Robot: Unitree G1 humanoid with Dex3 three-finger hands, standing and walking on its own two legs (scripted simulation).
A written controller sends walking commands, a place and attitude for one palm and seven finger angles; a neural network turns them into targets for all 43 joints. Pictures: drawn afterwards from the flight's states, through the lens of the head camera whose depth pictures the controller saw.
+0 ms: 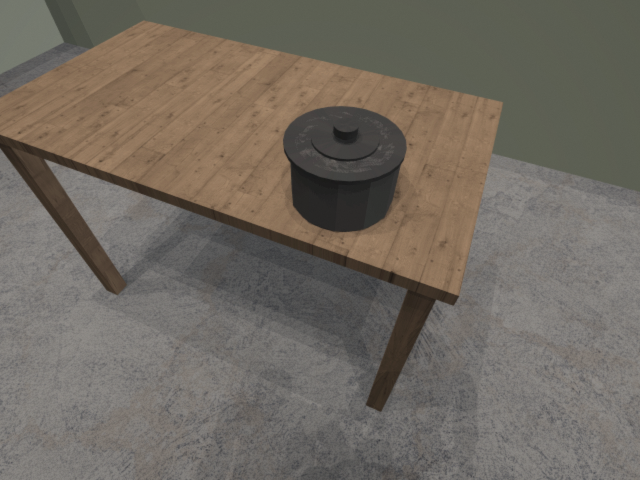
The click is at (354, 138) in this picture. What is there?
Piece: lid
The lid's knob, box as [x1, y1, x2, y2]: [333, 118, 358, 139]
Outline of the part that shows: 334,122 333,132 336,136 347,139 352,138 356,135 358,124 353,119 340,118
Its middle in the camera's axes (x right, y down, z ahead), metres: +0.04 -0.18 +0.62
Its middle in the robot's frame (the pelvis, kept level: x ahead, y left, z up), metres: +0.61 +0.00 +0.11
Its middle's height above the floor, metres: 0.88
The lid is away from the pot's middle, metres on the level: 0.00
